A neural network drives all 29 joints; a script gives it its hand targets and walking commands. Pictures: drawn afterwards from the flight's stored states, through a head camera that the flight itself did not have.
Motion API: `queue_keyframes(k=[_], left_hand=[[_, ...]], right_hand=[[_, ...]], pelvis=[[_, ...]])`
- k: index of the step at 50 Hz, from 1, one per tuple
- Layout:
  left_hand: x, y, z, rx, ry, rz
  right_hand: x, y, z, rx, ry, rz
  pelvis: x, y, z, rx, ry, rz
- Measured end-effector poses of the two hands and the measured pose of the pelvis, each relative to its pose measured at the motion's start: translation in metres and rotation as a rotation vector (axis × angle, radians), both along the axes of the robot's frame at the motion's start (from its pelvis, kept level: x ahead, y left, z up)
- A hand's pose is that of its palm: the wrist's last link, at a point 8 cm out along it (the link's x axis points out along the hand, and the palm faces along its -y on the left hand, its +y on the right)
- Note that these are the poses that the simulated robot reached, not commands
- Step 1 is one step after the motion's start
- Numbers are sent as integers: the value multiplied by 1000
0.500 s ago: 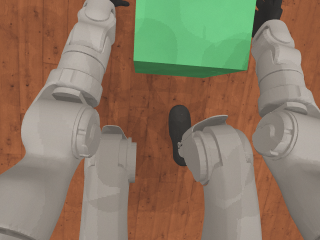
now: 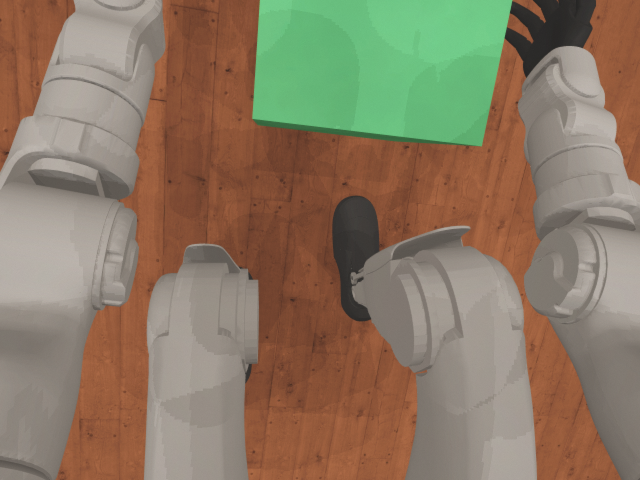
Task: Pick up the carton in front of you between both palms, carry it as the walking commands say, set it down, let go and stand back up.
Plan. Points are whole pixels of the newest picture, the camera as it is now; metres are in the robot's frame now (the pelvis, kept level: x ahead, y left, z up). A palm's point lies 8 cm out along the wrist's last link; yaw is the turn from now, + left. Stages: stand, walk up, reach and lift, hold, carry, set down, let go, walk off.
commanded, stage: set down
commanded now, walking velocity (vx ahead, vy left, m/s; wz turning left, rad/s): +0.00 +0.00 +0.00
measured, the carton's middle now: (356, 41) +0.51 -0.10 -0.25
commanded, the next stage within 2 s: let go in 1.02 s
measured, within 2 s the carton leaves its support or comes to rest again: neither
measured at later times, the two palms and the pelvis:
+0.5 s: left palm out of the picture +0.59 +0.09 -0.01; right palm out of the picture +0.48 -0.28 -0.02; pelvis +0.02 +0.00 +0.10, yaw +0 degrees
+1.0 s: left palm out of the picture +0.59 +0.09 +0.14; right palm out of the picture +0.48 -0.29 +0.14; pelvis +0.04 -0.01 +0.23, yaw +0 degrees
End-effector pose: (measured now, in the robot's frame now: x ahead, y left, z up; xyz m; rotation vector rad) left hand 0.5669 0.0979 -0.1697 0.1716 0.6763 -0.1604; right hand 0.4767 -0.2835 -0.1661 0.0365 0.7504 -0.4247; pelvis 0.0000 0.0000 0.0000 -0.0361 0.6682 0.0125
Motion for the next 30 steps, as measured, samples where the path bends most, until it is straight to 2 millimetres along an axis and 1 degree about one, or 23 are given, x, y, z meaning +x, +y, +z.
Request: queue_keyframes(k=[4, 7, 11, 19, 22, 27, 30], left_hand=[[3, 0, 12, 5, -19, 8], [6, 2, 29, 13, -44, 14], [9, -1, 59, 24, -55, 17], [19, -10, 120, 35, -40, 18], [22, -12, 141, 31, -49, 14], [17, -11, 169, 18, -31, 15], [19, -9, 190, 17, -42, 19]], right_hand=[[3, -3, 12, -6, -38, 6], [8, 0, 27, -11, -75, 18], [10, 1, 54, -6, -103, 11], [6, 7, 106, 18, -94, 6], [6, 6, 128, 1, -108, 14], [4, 3, 161, 7, -106, 18], [2, 1, 180, 5, -101, 22]], pelvis=[[-2, -2, 4, 4, 5, -5], [-3, -2, 10, 8, 8, -17], [-1, -1, 23, 17, 24, -24], [7, 0, 64, 30, 78, -35], [12, 0, 79, 36, 106, -36], [18, -2, 108, 41, 134, -38], [22, -3, 124, 41, 143, -42]])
